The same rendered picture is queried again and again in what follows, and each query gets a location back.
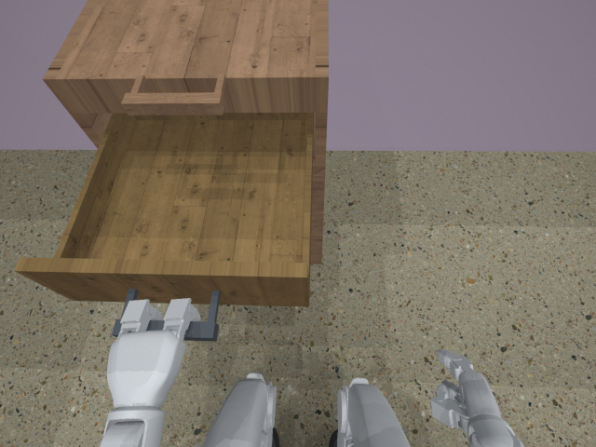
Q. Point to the drawer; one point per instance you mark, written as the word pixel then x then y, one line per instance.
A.
pixel 178 206

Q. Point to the right robot hand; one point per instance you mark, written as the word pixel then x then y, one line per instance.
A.
pixel 455 405

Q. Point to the robot thigh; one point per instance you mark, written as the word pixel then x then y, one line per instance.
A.
pixel 249 408
pixel 365 414

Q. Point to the handle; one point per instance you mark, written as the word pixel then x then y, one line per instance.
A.
pixel 199 103
pixel 197 330

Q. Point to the robot right forearm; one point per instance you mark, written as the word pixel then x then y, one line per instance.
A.
pixel 487 430

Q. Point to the left robot hand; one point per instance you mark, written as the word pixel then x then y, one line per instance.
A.
pixel 143 365

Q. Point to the robot left thigh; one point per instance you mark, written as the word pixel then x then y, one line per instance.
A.
pixel 249 408

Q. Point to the cabinet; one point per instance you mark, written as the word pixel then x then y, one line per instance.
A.
pixel 265 56

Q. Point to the robot left forearm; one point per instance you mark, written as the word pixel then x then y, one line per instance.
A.
pixel 133 426

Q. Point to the robot right thigh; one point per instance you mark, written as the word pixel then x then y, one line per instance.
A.
pixel 365 414

